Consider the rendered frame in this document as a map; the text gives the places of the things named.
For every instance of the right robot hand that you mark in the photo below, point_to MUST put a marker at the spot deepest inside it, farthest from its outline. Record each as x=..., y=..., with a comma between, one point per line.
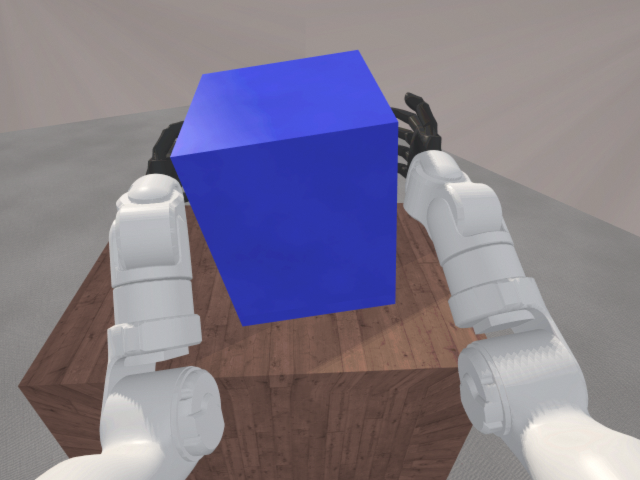
x=424, y=125

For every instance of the robot right forearm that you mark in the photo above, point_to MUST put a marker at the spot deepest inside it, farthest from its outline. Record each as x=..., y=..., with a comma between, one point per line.
x=489, y=289

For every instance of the carton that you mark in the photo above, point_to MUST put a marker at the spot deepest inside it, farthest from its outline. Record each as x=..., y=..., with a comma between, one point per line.
x=291, y=171

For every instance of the right robot upper arm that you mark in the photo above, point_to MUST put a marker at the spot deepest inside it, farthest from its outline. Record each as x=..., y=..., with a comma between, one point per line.
x=526, y=389

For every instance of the left robot upper arm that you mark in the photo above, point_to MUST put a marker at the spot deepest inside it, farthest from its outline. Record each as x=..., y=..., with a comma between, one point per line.
x=155, y=426

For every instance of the pedestal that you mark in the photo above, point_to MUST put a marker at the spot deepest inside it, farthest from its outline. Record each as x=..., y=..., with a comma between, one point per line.
x=366, y=394

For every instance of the robot left forearm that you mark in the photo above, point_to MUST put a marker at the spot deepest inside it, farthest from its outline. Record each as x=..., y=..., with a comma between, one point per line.
x=150, y=272

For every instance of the left robot hand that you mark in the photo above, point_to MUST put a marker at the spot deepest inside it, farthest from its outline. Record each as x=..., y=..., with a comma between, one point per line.
x=161, y=163

